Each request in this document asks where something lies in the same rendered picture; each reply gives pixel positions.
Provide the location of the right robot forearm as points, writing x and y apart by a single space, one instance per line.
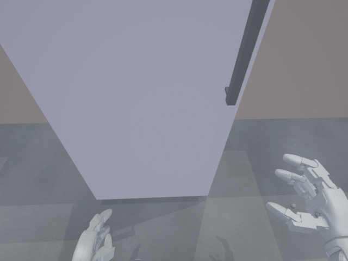
337 249

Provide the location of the right robot hand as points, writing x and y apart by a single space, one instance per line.
330 202

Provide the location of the handle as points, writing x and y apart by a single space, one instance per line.
251 32

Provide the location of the fridge door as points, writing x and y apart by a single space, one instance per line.
134 89

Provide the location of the left robot hand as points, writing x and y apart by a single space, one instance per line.
90 240

